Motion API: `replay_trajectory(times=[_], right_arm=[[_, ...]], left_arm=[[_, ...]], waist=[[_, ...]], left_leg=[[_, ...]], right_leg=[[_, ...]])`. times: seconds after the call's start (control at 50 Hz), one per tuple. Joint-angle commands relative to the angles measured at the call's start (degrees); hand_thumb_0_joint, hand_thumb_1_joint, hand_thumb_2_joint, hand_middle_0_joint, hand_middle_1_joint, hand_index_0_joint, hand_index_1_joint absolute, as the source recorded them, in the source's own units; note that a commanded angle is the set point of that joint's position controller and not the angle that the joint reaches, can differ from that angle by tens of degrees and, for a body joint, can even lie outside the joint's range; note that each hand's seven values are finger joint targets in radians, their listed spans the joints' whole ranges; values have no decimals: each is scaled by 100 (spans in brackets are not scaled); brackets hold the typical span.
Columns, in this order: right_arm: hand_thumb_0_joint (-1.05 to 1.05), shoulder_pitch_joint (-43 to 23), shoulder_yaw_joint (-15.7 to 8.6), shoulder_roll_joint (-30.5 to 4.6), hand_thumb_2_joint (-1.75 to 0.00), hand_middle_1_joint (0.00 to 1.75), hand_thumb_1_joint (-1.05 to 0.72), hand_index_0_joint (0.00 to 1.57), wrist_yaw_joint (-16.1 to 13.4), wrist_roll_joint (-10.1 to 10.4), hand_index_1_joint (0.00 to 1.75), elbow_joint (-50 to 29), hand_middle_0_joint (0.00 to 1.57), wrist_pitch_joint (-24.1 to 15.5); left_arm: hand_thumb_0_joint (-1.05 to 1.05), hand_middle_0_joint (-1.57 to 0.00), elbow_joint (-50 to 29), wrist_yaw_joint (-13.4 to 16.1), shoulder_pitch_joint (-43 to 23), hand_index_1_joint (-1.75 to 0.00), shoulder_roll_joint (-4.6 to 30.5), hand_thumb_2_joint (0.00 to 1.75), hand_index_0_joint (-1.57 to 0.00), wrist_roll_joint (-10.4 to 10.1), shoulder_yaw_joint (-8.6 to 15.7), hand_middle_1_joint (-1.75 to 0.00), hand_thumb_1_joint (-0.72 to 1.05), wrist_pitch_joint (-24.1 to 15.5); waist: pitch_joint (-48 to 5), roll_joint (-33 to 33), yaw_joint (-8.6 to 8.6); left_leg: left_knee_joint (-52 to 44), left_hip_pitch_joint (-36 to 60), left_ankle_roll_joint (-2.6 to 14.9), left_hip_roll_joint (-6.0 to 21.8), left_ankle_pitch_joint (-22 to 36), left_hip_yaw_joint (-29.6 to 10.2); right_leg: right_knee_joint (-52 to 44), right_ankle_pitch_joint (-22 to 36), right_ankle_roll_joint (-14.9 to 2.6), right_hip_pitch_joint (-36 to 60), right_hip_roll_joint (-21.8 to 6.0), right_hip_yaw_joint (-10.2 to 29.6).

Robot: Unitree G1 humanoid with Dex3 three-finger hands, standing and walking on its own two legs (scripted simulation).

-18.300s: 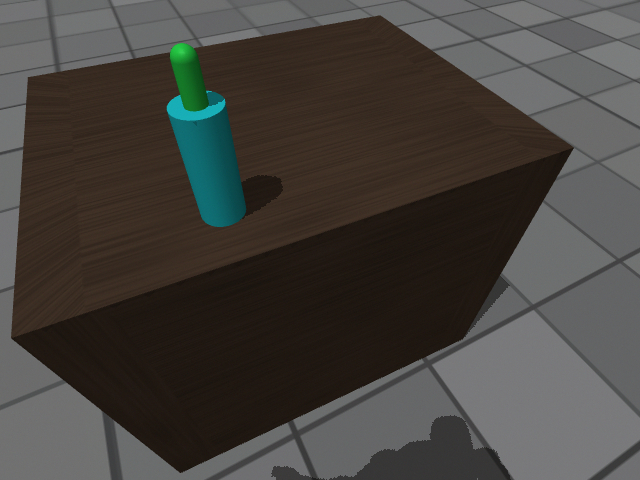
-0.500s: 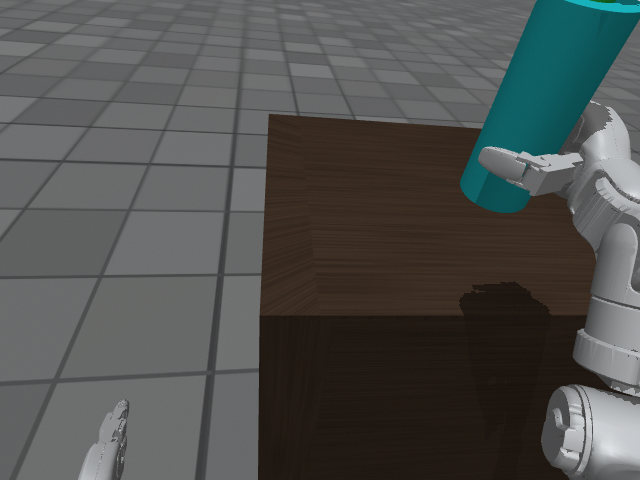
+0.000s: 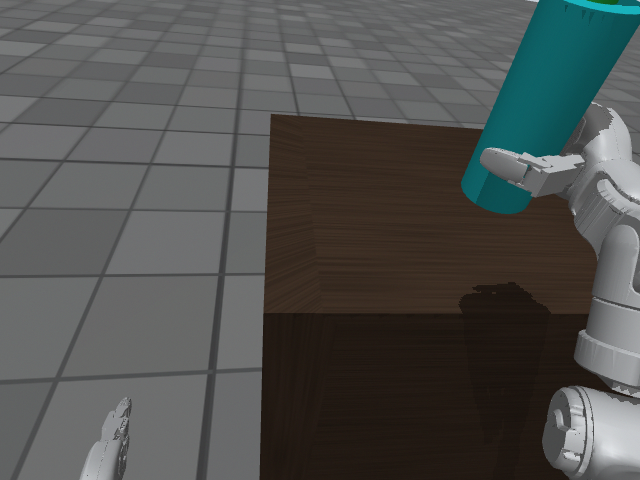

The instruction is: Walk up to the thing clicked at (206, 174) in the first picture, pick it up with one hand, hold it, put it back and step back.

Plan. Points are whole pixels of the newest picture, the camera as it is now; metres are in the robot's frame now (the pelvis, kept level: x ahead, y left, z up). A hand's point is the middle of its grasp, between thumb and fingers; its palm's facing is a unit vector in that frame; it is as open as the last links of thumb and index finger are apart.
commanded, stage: hold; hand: right
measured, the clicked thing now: (555, 72) +0.33 -0.16 +0.40
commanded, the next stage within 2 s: crouch in 0.04 s
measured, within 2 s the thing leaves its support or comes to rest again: neither
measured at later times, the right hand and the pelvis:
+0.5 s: hand (508, 170) +0.37 -0.18 +0.28, palm faces +0.17 +0.99 +0.02, open 10.4 cm; pelvis -0.01 +0.00 +0.00, yaw +0 degrees
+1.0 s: hand (480, 189) +0.43 -0.19 +0.22, palm faces +0.20 +0.98 +0.00, open 10.4 cm; pelvis -0.01 +0.00 +0.00, yaw +2 degrees
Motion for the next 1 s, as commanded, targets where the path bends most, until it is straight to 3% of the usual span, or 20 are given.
replay_trajectory(times=[0.0,0.04,0.06,0.08,0.12,0.14,0.16,0.22,0.3,0.32,0.4,0.46,0.58,0.68,0.76,0.78,0.82,0.84,0.92,0.98], right_arm=[[0,-2906,-441,-1474,-131,143,-6,129,-59,-64,143,-1107,124,-491],[0,-2895,-375,-1371,-130,142,-8,129,-40,-41,142,-1322,124,-576],[0,-2688,-574,-1580,-130,142,-9,129,-60,-65,142,-1109,124,-535],[0,-2706,-223,-1204,-129,142,-6,129,-4,-53,142,-1153,123,-540],[0,-2725,-146,-1078,-137,149,0,131,26,-45,149,-1092,124,-539],[0,-2622,-142,-1088,-129,141,-5,127,28,-38,141,-1002,122,-482],[0,-2510,-125,-1049,-125,139,-8,128,60,-42,139,-854,123,-431],[0,-2456,-240,-1147,-125,138,-1,125,93,-46,138,-616,120,-370],[0,-2342,-365,-1258,-125,138,-5,127,69,-81,138,-286,121,-434],[0,-2515,-363,-1290,-125,138,-3,127,51,-103,138,-291,122,-510],[0,-2862,-352,-1278,-129,143,-5,131,-68,-220,143,196,126,-886],[0,-3108,-185,-1211,-129,144,-6,132,-109,-342,144,431,127,-1322],[0,-3509,-54,-1331,-129,142,-7,131,-109,-520,142,977,126,-2167],[0,-3445,-233,-1535,-126,139,-6,128,-97,-554,139,1647,123,-2740],[0,-3283,-237,-1570,-125,138,-5,127,-56,-594,138,2193,122,-3085],[0,-3447,-189,-1568,-124,137,-3,126,-44,-624,137,2135,121,-3210],[0,-3290,-396,-1802,-124,137,-2,126,-56,-653,137,2423,120,-3359],[0,-3271,-260,-1600,-124,137,-3,126,-36,-635,137,2544,121,-3424],[0,-3436,-155,-1625,-124,137,-4,127,-21,-654,137,2503,121,-3712],[0,-3595,-159,-1687,-123,136,-7,126,-8,-644,136,2424,122,-3950]], left_arm=[[0,-5,-915,61,-673,-5,839,4,-5,-4,429,-5,-54,-356],[0,-5,-1288,53,-963,-5,697,4,-5,-29,297,-5,-53,-411],[0,-5,-981,78,-679,-5,899,4,-5,-27,510,-5,-54,-367],[0,-5,-1239,43,-858,-5,656,4,-5,-47,231,-5,-53,-397],[0,-5,-1501,36,-1114,-5,556,4,-7,-60,156,-7,-51,-433],[0,-4,-942,41,-840,-5,601,5,-5,-49,248,-5,-53,-361],[0,-4,-1155,35,-968,-4,553,5,-5,-55,157,-5,-53,-367],[0,-4,-946,18,-990,-4,606,4,-5,-42,258,-5,-53,-387],[0,-4,-840,-31,-702,-4,382,4,-5,-12,40,-5,-53,-370],[0,-4,-1098,-42,-874,-4,349,4,-5,3,-83,-5,-53,-403],[0,-4,-1052,33,-556,-4,633,4,-5,49,350,-5,-52,-486],[0,-4,-994,24,-640,-4,423,5,-5,59,127,-5,-53,-602],[0,-5,-1148,75,-693,-5,517,5,-5,108,235,-5,-53,-723],[0,-5,-1040,173,-673,-5,614,5,-5,135,350,-6,-53,-707],[0,-5,-1004,182,-651,-5,523,5,-5,140,303,-5,-53,-656],[0,-5,-1103,162,-732,-5,389,4,-6,165,146,-5,-52,-663],[0,-5,-1088,159,-626,-4,406,4,-5,160,183,-5,-53,-625],[0,-5,-1110,159,-580,-5,360,5,-5,156,149,-5,-53,-615],[0,-5,-1335,187,-305,-4,583,5,-5,166,357,-5,-53,-611],[0,-5,-1222,173,-254,-5,404,5,-5,168,212,-5,-54,-615]], waist=[[-1034,539,42],[-1196,529,-59],[-1107,446,-50],[-987,538,-47],[-1056,518,-19],[-743,497,-60],[-703,545,-55],[-584,459,-36],[-548,702,31],[-638,924,22],[-662,882,263],[-658,578,181],[-1279,265,197],[-1351,381,131],[-1057,456,121],[-1100,432,115],[-1093,568,80],[-1040,589,149],[-1230,453,262],[-1300,302,249]], left_leg=[[-666,-93,50,-216,611,344],[-602,31,55,-214,783,368],[-617,-39,76,-220,693,368],[-619,-83,75,-240,712,386],[-625,19,69,-248,800,392],[-656,-99,60,-246,636,398],[-672,-105,52,-241,611,391],[-676,-168,64,-270,559,414],[-734,-151,-17,-218,682,347],[-751,-122,-43,-221,596,340],[-706,-352,-37,-221,620,288],[-626,-429,7,-234,460,291],[-456,-323,63,-245,669,244],[-455,-309,79,-245,567,211],[-478,-403,84,-279,462,209],[-497,-348,74,-266,436,180],[-500,-290,66,-262,416,158],[-504,-346,52,-270,474,143],[-485,-407,71,-293,567,152],[-458,-424,67,-276,673,115]], right_leg=[[-367,536,-271,551,270,-281],[-311,741,-259,582,269,-274],[-335,671,-249,589,242,-257],[-362,721,-238,548,231,-263],[-369,792,-237,576,220,-246],[-389,635,-231,411,235,-242],[-416,595,-241,429,231,-250],[-488,525,-233,369,209,-219],[-399,538,-292,286,290,-297],[-383,465,-307,274,286,-297],[-384,375,-322,438,251,-322],[-386,220,-287,342,209,-291],[-276,417,-218,449,150,-261],[-258,353,-215,361,116,-244],[-307,247,-209,113,89,-257],[-288,212,-218,76,101,-283],[-290,195,-236,-60,105,-290],[-297,222,-240,-28,105,-313],[-293,266,-216,209,84,-331],[-234,360,-228,224,106,-356]])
